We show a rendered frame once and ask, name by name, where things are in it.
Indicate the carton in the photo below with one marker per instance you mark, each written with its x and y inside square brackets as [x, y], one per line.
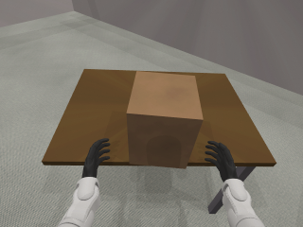
[164, 117]

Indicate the table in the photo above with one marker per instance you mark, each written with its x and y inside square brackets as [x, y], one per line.
[98, 108]

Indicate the right robot forearm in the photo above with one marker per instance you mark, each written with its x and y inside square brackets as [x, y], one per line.
[237, 202]

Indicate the robot left hand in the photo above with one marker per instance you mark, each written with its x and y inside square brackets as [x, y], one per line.
[92, 161]

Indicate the robot right hand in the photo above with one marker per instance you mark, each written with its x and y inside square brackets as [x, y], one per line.
[224, 160]

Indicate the left robot forearm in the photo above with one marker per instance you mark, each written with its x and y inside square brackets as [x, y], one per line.
[85, 203]

